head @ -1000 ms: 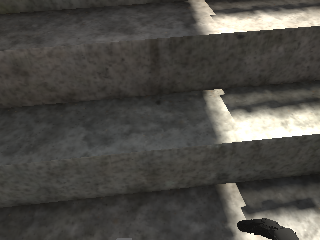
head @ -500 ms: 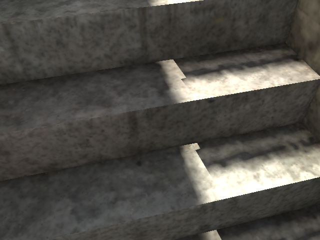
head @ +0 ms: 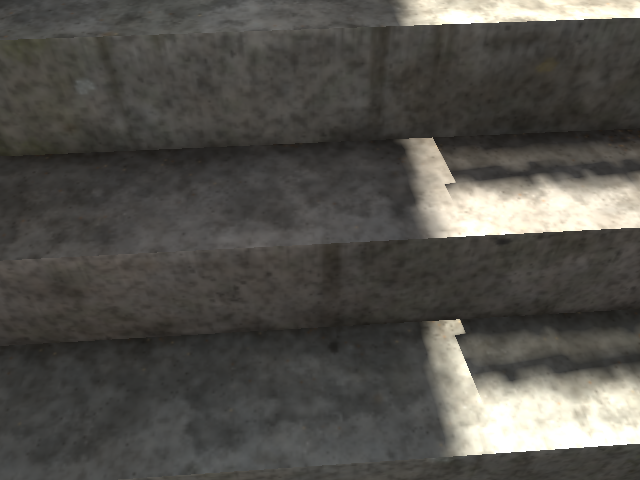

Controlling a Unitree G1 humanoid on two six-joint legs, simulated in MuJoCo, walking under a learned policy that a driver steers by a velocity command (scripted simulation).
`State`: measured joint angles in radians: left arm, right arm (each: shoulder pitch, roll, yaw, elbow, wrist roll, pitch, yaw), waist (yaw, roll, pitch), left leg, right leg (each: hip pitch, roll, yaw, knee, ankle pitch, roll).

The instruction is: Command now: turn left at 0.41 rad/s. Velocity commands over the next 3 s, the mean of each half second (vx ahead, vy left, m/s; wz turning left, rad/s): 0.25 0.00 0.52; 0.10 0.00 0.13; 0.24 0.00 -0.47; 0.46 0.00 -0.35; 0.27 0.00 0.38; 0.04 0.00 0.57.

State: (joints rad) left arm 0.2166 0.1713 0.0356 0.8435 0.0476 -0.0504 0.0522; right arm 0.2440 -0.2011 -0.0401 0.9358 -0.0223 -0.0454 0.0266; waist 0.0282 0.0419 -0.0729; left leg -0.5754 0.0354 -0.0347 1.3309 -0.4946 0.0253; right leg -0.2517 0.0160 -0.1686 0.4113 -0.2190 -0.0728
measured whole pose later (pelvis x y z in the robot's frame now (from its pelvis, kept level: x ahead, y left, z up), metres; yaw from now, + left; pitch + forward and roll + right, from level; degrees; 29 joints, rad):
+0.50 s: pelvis +0.12 +0.08 +0.02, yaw +14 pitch +12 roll -5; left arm -0.03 0.09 -0.07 0.74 0.02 0.07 -0.05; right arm 0.62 -0.09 0.03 1.15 -0.04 -0.06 0.12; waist -0.05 0.07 -0.23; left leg -0.20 -0.03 -0.21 0.31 -0.23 0.13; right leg -1.16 0.02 -0.13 1.59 -0.55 -0.14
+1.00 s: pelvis +0.23 +0.16 +0.19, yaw +18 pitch +6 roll -1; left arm 0.15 0.21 0.05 0.93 0.01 -0.09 -0.03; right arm 0.06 -0.17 -0.01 0.87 -0.06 -0.08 0.01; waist -0.01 -0.01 -0.10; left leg -0.48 0.07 0.04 0.66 -0.28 0.00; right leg -0.59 -0.01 0.04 1.37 -0.51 0.00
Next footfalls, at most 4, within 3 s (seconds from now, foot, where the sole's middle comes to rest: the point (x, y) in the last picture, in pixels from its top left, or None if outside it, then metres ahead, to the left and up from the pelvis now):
0.16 left None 0.03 0.13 -0.78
0.48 right None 0.26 -0.01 -0.57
0.90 left None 0.26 0.31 -0.57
1.24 right None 0.29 0.04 -0.57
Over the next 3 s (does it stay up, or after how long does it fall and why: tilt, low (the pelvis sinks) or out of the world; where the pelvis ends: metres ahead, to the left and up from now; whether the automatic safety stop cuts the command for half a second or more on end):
stays up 0.85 0.08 0.67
